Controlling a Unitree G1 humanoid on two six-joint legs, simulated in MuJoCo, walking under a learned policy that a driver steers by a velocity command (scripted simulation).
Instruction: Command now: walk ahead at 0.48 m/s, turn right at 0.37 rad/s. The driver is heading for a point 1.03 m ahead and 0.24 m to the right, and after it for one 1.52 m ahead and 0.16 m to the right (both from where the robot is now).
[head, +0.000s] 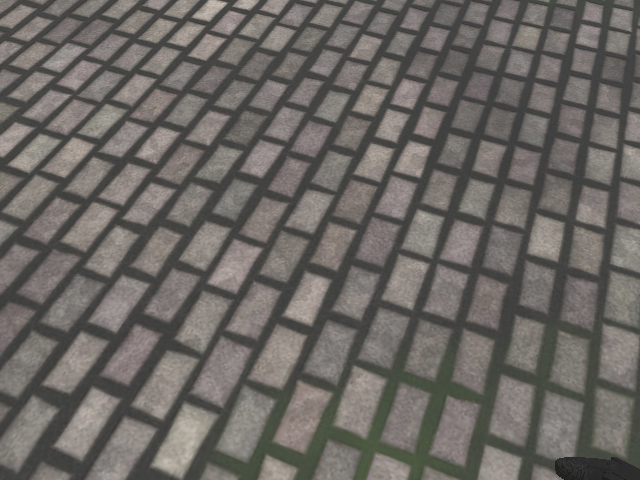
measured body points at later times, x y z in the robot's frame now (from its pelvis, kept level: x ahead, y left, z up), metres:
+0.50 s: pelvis +0.26 -0.05 -0.02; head +0.30 -0.07 +0.43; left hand +0.53 +0.13 -0.09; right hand +0.22 -0.34 -0.14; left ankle +0.09 +0.11 -0.68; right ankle +0.35 -0.16 -0.73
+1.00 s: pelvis +0.55 -0.11 +0.00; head +0.58 -0.12 +0.44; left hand +0.72 +0.13 -0.12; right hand +0.63 -0.42 -0.08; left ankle +0.69 -0.06 -0.73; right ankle +0.36 -0.16 -0.70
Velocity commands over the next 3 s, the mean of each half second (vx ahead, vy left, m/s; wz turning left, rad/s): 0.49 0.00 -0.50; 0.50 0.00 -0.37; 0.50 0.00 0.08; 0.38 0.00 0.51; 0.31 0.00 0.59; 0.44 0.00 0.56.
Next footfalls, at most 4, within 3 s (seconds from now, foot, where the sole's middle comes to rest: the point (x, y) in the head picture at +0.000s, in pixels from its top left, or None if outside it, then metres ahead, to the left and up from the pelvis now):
0.46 right None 0.39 -0.17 -0.76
0.96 left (378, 361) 0.73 -0.08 -0.76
1.46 right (519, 313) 0.88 -0.42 -0.76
1.94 left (433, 213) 1.18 -0.23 -0.76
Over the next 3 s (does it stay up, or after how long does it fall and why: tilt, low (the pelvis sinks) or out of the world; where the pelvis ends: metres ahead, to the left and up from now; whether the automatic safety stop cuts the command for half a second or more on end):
stays up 1.35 -0.21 -0.01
